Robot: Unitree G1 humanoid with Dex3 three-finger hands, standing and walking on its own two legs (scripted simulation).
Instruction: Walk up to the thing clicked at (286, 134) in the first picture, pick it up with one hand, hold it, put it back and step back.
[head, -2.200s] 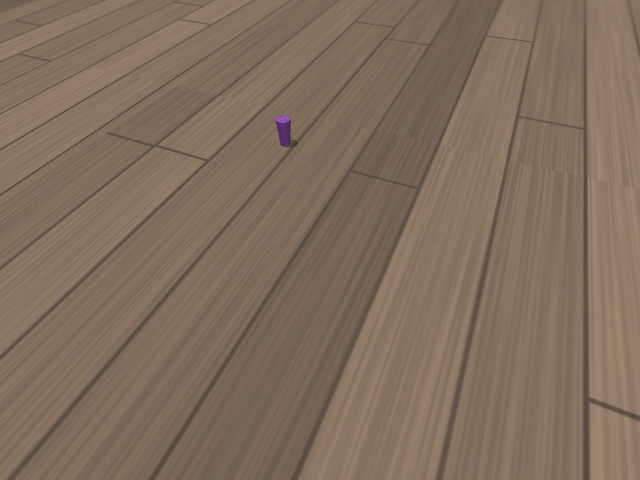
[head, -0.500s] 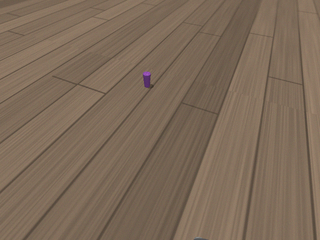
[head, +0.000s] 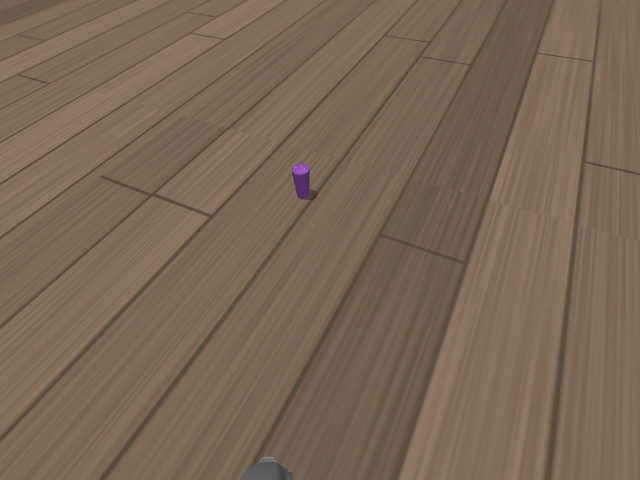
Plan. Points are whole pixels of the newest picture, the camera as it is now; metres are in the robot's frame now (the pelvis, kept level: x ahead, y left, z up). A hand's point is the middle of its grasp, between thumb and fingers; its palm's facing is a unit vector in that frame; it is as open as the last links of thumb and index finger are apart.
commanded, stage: walk up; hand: left
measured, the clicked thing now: (301, 182) +1.45 +0.18 -0.70
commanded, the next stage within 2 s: none
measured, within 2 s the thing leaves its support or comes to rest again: neither
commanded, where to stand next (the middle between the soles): +1.10 -0.02 m, yaw +0 degrees
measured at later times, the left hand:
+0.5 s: hand (186, 328) +0.39 +0.28 -0.14, palm faces -0.12 -0.93 -0.35, open 7.3 cm
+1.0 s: hand (203, 273) +0.53 +0.29 -0.16, palm faces +0.00 -0.93 -0.37, open 7.3 cm
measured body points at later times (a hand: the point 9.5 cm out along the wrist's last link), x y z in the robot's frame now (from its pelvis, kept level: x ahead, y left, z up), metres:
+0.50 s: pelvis +0.28 +0.01 -0.01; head +0.30 +0.01 +0.44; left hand +0.40 +0.33 -0.11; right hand +0.29 -0.32 -0.12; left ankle +0.20 +0.15 -0.74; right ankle +0.42 -0.14 -0.72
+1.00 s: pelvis +0.52 +0.00 -0.02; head +0.52 +0.02 +0.43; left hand +0.53 +0.34 -0.14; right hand +0.62 -0.32 -0.11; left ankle +0.61 +0.12 -0.74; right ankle +0.44 -0.13 -0.73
